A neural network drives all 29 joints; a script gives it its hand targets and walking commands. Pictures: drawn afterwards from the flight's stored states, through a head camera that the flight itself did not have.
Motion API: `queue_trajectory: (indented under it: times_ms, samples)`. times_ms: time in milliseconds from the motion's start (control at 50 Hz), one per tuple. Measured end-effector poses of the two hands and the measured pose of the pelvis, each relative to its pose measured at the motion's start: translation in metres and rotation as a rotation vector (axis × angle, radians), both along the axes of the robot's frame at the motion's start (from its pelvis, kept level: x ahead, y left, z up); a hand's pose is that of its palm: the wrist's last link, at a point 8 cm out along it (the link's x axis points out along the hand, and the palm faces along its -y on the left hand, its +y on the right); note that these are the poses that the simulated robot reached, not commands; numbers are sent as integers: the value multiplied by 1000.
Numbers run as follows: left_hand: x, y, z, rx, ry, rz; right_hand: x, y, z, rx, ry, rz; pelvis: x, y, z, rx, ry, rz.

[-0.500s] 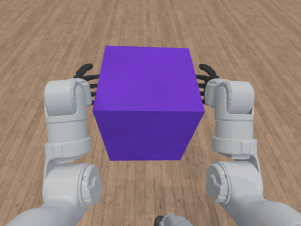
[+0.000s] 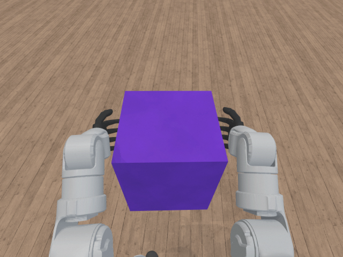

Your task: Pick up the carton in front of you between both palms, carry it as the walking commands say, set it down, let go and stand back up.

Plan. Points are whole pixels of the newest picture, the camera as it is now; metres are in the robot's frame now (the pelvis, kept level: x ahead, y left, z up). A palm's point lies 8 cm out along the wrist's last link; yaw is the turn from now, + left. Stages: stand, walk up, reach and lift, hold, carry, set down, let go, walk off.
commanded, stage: carry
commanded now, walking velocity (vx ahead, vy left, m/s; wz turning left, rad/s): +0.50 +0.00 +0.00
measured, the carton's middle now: (168, 153) +0.36 +0.01 +0.03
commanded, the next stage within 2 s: none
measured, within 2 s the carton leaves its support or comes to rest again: neither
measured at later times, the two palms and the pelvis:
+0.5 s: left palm (131, 69) +0.61 +0.12 +0.11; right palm (226, 69) +0.62 -0.17 +0.11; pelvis +0.36 -0.03 +0.00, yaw +1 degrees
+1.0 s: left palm (132, 26) +0.92 +0.15 +0.11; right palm (205, 25) +0.93 -0.15 +0.11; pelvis +0.66 +0.00 +0.01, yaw +1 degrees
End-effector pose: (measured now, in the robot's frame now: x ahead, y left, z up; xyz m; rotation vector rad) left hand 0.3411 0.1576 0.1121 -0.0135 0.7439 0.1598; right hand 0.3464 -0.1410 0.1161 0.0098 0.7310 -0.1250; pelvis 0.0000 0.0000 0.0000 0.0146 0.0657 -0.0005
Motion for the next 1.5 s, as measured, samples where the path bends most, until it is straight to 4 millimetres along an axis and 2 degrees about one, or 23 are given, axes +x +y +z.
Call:
queue_trajectory:
  times_ms: [40, 120, 180, 240, 320, 380, 440, 500, 580, 680, 780, 880, 940, 1020, 1060, 1120, 1240, 1320, 1400, 1500]
  samples:
    - [25, -2, -12, -17, 20, -22, 16, -2, -10, -12, 18, -29, 26, 5, 2, 5, 2, -7]
    - [58, -8, -23, -36, 78, -43, 33, -8, -25, 20, 76, -103, 75, 14, 17, -18, 14, -24]
    - [81, -12, -21, -65, 64, -39, 50, -12, -21, 49, 59, -154, 113, 17, 27, -36, 21, -29]
    - [108, -17, -11, -58, 15, -66, 79, -14, -9, 29, 13, -141, 153, 14, 32, -47, 22, -26]
    - [149, -17, 4, -42, -50, -57, 130, -15, 9, 12, -50, -101, 211, 5, 32, -48, 15, -21]
    - [185, -20, 10, -36, -87, -33, 174, -18, 15, 10, -86, -68, 259, -4, 25, -44, 4, -15]
    - [226, -27, 9, -27, -106, -9, 221, -25, 10, 18, -105, -44, 308, -17, 12, -38, -11, -1]
    - [269, -36, -1, -7, -101, 13, 271, -34, -5, 34, -99, -19, 356, -30, -3, -47, -25, 26]
    - [305, -39, -11, 0, 2, 52, 318, -37, -17, 32, 4, 22, 395, -42, 8, -30, -17, 51]
    - [347, -39, -6, 0, 31, 79, 368, -37, -14, 36, 34, 44, 444, -48, 25, -10, -10, 54]
    - [408, -40, 9, 0, -13, 63, 424, -38, 2, 30, -11, 32, 502, -45, 33, 2, -1, 47]
    - [481, -33, 19, -3, -66, 37, 489, -32, 13, 31, -64, 4, 570, -32, 30, -2, -1, 41]
    - [528, -22, 14, -10, -75, 29, 533, -21, 9, 26, -74, -6, 617, -20, 22, -10, -2, 34]
    - [594, -3, -10, -37, -62, 22, 595, -2, -7, -1, -61, -13, 678, 0, 3, 2, -8, 5]
    - [620, 2, -20, -43, -9, 12, 618, 3, -16, -14, -9, -21, 699, 7, 7, -1, -1, -7]
    - [650, 3, -28, -57, 56, 1, 642, 4, -23, -18, 57, -44, 726, 13, 18, -18, 4, -17]
    - [709, 0, -21, -49, 41, -27, 697, 1, -15, -23, 42, -60, 782, 14, 31, -34, 8, -8]
    - [747, -4, -9, -38, -22, -8, 740, -4, -6, -9, -20, -42, 824, 6, 28, -21, -5, -2]
    - [786, -13, 2, -6, -89, 8, 785, -13, -4, 27, -87, -27, 867, -5, 15, -11, -23, 9]
    - [823, -17, 2, 14, -47, 8, 821, -17, -10, 51, -44, -32, 902, -9, 15, -36, -3, 32]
